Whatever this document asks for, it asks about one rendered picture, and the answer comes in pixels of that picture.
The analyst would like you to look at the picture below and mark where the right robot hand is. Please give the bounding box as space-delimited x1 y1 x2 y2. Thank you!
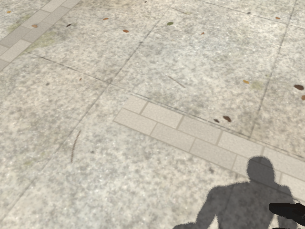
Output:
269 202 305 229

